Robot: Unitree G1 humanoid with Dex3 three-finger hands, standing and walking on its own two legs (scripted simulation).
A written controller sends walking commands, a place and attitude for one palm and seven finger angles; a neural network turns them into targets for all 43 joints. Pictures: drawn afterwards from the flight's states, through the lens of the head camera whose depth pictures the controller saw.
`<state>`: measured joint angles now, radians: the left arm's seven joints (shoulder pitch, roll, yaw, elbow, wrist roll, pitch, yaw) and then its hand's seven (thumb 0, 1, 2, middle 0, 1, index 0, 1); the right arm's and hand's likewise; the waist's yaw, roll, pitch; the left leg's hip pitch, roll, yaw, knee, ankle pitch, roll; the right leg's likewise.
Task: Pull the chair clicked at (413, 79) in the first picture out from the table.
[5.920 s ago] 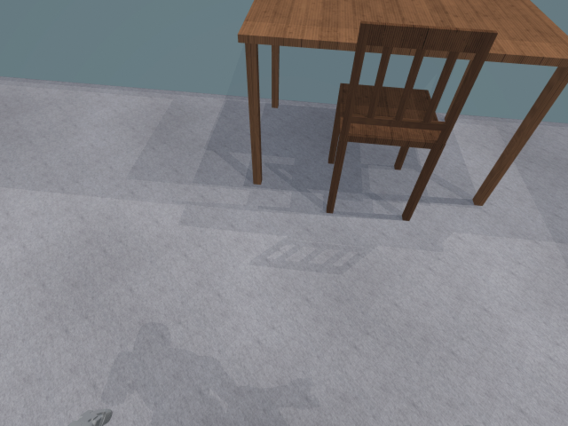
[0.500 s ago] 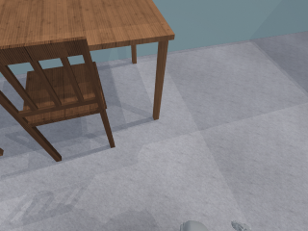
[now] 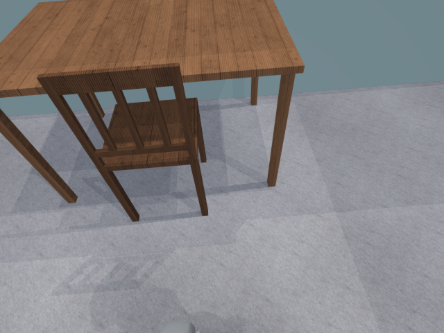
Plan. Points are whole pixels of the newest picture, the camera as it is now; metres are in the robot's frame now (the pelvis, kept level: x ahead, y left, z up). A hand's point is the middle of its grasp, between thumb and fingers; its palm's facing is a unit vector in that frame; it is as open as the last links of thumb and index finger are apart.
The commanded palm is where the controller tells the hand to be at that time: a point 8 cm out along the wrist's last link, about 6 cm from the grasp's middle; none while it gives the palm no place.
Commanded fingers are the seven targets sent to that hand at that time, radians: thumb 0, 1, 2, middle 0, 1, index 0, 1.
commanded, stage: take the last steps up to it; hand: left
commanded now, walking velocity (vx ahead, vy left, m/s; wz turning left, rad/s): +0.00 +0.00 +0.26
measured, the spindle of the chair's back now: (129, 121) +0.74 +0.35 -0.11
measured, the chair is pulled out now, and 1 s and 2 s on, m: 0.00 0.00 0.00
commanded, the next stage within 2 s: come to a stop and stand still in 1.14 s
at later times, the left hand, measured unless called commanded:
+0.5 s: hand out of the picture +0.03 +0.25 -0.17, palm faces +0.15 -0.97 -0.18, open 7.4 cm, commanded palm none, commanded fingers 0.00 0.90 0.90 -0.20 -0.30 -0.20 -0.30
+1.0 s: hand (133, 308) +0.19 +0.22 -0.16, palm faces +0.18 -0.96 -0.22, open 7.2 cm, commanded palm none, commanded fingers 0.00 0.90 0.90 -0.20 -0.30 -0.20 -0.30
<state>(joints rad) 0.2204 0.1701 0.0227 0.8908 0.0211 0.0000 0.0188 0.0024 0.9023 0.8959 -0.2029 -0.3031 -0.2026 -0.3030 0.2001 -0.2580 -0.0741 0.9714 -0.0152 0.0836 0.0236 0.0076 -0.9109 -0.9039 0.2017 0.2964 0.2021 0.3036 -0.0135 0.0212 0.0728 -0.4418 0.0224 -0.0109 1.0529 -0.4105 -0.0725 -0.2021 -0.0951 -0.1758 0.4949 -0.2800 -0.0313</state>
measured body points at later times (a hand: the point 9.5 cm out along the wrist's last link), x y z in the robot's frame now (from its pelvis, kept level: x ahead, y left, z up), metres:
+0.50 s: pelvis +0.03 +0.06 +0.00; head +0.04 +0.07 +0.45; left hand +0.02 +0.30 -0.16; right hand +0.06 -0.17 -0.15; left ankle -0.03 +0.13 -0.74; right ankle +0.09 -0.07 -0.68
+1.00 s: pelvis +0.19 +0.03 +0.00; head +0.20 +0.02 +0.45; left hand +0.18 +0.27 -0.14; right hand +0.24 -0.20 -0.16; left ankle +0.23 +0.19 -0.68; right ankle +0.19 -0.05 -0.74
